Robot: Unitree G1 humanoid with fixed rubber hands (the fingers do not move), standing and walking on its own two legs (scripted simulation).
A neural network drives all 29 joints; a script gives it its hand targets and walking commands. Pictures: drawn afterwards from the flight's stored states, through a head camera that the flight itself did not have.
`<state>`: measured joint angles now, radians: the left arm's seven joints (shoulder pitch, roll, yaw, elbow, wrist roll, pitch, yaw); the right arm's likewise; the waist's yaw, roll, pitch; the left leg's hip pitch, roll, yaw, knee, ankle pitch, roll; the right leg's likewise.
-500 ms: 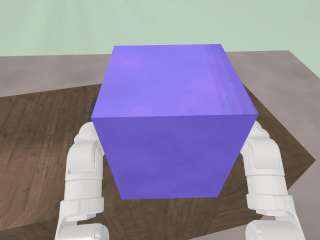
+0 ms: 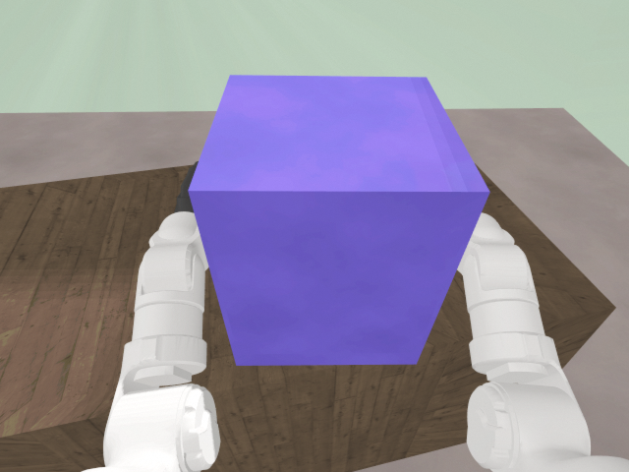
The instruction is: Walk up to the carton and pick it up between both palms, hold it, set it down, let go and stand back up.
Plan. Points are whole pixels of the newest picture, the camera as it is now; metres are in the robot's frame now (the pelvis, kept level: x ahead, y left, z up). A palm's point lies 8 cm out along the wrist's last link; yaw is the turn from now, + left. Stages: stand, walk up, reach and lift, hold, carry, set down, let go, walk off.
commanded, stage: hold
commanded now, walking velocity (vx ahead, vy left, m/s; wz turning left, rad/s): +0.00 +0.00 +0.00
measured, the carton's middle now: (327, 226) +0.39 +0.00 +0.15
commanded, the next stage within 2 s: none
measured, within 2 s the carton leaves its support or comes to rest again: neither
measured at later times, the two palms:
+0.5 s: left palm (225, 218) +0.42 +0.14 +0.14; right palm (468, 222) +0.41 -0.20 +0.13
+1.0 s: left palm (195, 239) +0.36 +0.17 +0.16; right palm (466, 235) +0.36 -0.17 +0.15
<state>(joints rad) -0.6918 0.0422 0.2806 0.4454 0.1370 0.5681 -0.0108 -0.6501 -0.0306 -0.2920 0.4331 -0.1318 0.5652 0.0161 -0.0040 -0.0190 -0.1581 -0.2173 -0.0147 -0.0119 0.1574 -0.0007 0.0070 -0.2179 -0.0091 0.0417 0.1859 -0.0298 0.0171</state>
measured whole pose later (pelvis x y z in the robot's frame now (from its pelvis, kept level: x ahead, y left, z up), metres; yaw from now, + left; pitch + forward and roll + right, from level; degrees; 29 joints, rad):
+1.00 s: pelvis +0.01 -0.01 +0.00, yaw +0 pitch +0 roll +0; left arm -0.54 0.04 0.20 0.19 0.08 0.72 0.02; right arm -0.52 -0.04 -0.21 0.18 -0.07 0.73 -0.02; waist 0.01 -0.01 -0.08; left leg -0.12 0.00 -0.02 0.11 0.01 0.00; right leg -0.11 0.00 0.04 0.11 -0.01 0.01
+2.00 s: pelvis +0.06 -0.01 +0.00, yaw +0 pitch +1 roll +0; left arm -0.48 0.04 0.15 0.03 0.02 0.68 0.08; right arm -0.45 -0.06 -0.16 0.01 0.01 0.71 -0.07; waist -0.02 0.00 -0.07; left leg -0.01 0.00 -0.03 0.00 -0.01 -0.01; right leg -0.02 0.00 0.03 0.04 -0.04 0.01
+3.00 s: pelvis +0.03 -0.01 +0.00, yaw +0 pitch +3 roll +0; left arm -0.65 0.03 0.25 0.29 0.13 0.65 0.00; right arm -0.62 -0.04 -0.25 0.30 -0.11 0.65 0.01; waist 0.00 -0.01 -0.10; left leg -0.14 0.00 -0.02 0.12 -0.02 -0.01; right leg -0.13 0.01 0.03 0.12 -0.03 0.00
